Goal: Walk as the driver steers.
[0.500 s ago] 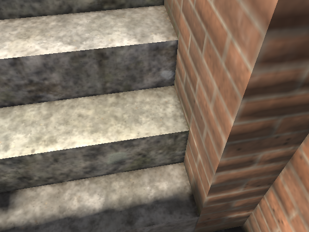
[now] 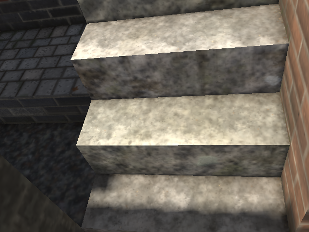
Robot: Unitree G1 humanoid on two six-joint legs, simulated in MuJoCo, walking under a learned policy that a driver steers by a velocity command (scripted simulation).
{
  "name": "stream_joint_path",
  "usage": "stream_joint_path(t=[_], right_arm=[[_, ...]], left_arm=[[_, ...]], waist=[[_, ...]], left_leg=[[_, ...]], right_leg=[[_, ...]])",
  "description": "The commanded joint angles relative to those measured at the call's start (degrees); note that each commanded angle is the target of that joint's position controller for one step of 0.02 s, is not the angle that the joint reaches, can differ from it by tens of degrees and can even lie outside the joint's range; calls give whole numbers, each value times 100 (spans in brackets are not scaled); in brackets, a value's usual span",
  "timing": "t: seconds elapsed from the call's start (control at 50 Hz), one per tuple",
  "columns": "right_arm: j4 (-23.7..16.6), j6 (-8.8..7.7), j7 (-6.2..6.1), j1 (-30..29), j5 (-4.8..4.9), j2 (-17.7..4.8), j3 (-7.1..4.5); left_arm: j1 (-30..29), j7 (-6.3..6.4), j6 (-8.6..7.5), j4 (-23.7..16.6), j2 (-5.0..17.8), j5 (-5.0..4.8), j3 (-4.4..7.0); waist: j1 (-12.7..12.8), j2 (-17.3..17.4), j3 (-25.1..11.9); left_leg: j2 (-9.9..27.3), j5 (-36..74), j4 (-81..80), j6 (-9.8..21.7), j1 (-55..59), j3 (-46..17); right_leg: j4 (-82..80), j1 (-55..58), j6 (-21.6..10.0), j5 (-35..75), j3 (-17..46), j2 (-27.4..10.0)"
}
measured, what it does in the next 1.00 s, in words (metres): steps on the spot, turning right: left foot, then right foot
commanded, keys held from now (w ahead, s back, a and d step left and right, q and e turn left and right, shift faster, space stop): q+shift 0.14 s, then shift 0.08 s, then e+shift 0.76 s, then shift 0.02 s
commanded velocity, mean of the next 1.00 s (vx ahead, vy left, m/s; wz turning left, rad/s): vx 0.05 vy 0.01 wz -0.21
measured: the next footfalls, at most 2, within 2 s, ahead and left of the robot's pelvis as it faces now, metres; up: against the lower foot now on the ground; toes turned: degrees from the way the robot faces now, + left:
left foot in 0.26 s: +0.13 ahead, +0.17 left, +0.00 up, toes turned +17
right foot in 0.94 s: +0.03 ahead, -0.03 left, +0.00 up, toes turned -18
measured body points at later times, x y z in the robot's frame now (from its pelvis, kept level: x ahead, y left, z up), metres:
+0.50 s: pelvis +0.07 +0.10 -0.01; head +0.09 +0.12 +0.44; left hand +0.09 +0.38 -0.15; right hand +0.29 -0.07 -0.10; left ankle +0.09 +0.16 -0.75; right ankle +0.07 -0.07 -0.63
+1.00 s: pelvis +0.03 +0.09 -0.03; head +0.09 +0.05 +0.42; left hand +0.23 +0.32 -0.12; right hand +0.16 -0.23 -0.12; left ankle +0.07 +0.18 -0.72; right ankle -0.01 -0.01 -0.75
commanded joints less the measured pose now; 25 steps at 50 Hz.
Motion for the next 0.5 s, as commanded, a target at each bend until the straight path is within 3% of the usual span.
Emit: stream_joint_path(t=[0.02, 0.04, 0.06, 0.08, 0.1, 0.14, 0.16, 0.18, 0.2, 0.22, 0.24, 0.26, 0.28, 0.3, 0.32, 0.34, 0.36, 0.38, 0.4, 0.42, 0.44, 0.46, 0.5], right_arm=[[-799, -82, 10, -708, -28, -157, 3], [-911, -107, 25, -826, -12, -20, 55], [-823, -139, 34, -620, 77, -154, -10], [-952, -142, 51, -845, 69, -103, 8], [-1186, -173, 78, -1141, 119, -7, 29], [-1518, -131, 41, -1591, 19, 212, 116], [-1704, -118, -1, -1652, 87, 292, 107], [-1701, -125, -33, -1491, 99, 354, 127], [-1681, -171, -77, -1123, 54, 348, 114], [-1601, -220, -125, -683, 75, 319, 56], [-1283, -359, -142, 71, -72, 275, 22], [-1083, -514, -217, 672, -145, 58, -65], [-1282, -590, -337, 499, -104, -354, -48], [-1524, -476, -524, 718, 185, -280, -39], [-1195, -443, -607, 537, 161, 346, 201], [-1176, -496, -648, -186, 155, 522, 300], [-1163, -573, -685, -511, 81, 504, 328], [-1144, -625, -724, -528, 118, 415, 291], [-1201, -756, -628, -939, 136, 57, 131], [-1294, -794, -621, -934, 150, 48, 94], [-1345, -797, -684, -925, 145, 31, 75], [-1343, -767, -744, -967, 196, -2, 63], [-1391, -656, -848, -981, 175, 8, 87]], left_arm=[[4, -33, -24, -275, 834, 40, 111], [172, -59, 23, -159, 795, 113, 115], [-26, -86, 137, -245, 757, 119, 116], [8, -87, 191, -232, 753, 143, 107], [-17, -109, 243, -213, 619, 158, 69], [57, -140, 268, -218, 847, 178, 151], [13, -123, 261, -222, 877, 139, 207], [-1, -152, 260, -191, 951, 121, 231], [16, -251, 241, -107, 1084, 62, 292], [74, -275, 223, -98, 1074, 0, 303], [35, -325, 193, -71, 1033, -35, 268], [222, -377, 160, -94, 886, -8, 249], [569, -497, 135, -466, -186, 148, -62], [524, -462, 171, -412, 221, 146, 3], [173, -451, 280, -242, 128, 87, -6], [-141, -460, 296, -378, 3, 71, -68], [-166, -453, 376, -262, 44, 116, -32], [170, -448, 492, -117, 190, 155, 62], [154, -356, 441, -124, 691, -19, 309], [94, -327, 423, -208, 866, -68, 387], [40, -283, 426, -227, 847, -82, 427], [-59, -264, 468, -336, 767, -72, 466], [-275, -218, 546, -558, 549, -38, 472]], waist=[[132, -1837, -22], [163, -1867, -147], [149, -1822, -274], [201, -1755, -190], [183, -1756, -72], [316, -1487, 1], [315, -1539, 67], [213, -1453, -49], [31, -1153, -285], [-164, -1177, -686], [-534, -965, -1093], [-826, -300, -1560], [-152, 1032, -2082], [-792, 350, -3027], [-618, -481, -2247], [-180, -356, -1145], [16, -269, -690], [130, -153, -646], [309, 396, -1034], [181, 141, -1207], [60, -179, -1118], [95, -374, -1051], [59, -566, -934]], left_leg=[[244, -265, 363, -111, -1126, 124], [323, -537, 308, -100, -983, 146], [327, -660, 126, -163, -848, 213], [351, -729, -16, -177, -832, 323], [447, -571, -365, -160, -669, 430], [378, -779, -865, 2, -467, 769], [282, -1037, -1002, 77, -408, 932], [231, -1404, -1281, 179, -92, 927], [86, -1593, -1541, 336, 532, 1009], [-196, -1548, -1956, 482, 1263, 1081], [-401, -904, -2812, 595, 2424, 920], [44, 84, -3569, 621, 4036, 161], [2157, 3745, -2526, 911, 5148, -1824], [2696, 4008, -3444, 1704, 4321, -2439], [2096, 2985, -3711, 1473, 3301, -1202], [1766, 2596, -4015, 1102, 2392, -540], [1544, 3136, -4064, 819, 2042, -176], [1423, 3789, -4097, 592, 2092, 212], [1275, 3894, -3847, 798, 2462, 398], [1435, 3718, -3851, 970, 2572, 340], [1513, 3346, -3965, 1012, 2588, 307], [1578, 2951, -4013, 995, 2497, 319], [1654, 2186, -4122, 1101, 2262, 458]], right_leg=[[-160, 528, 333, 3376, 456, -1675], [-113, 460, 167, 3450, 288, -1685], [-16, 577, 27, 3265, 243, -1650], [62, 526, -124, 3280, 164, -1704], [-11, 321, -273, 2518, -127, -1441], [191, 261, -459, 3058, -119, -1838], [296, 202, -467, 3524, -8, -1876], [504, 166, -461, 3916, -39, -1953], [898, 16, -356, 4489, -205, -1966], [1566, -83, -292, 4850, -340, -1815], [2626, -626, -204, 4920, -575, -1555], [3865, -2040, 1, 2417, -489, -1256], [5556, -3661, 223, -2832, -174, -813], [5876, -3065, 281, -2102, 861, -304], [5529, -2546, 380, -1267, 1623, -421], [4938, -2445, 510, -780, 1572, -458], [4733, -2321, 593, -480, 1571, -357], [4816, -2248, 638, -196, 1427, -199], [5340, -2661, 937, -524, 1588, -261], [5759, -2852, 1099, -533, 1506, -183], [6046, -3155, 1228, -574, 1465, -139], [6228, -3283, 1312, -519, 1450, -180], [6635, -3499, 1459, -353, 1316, -193]])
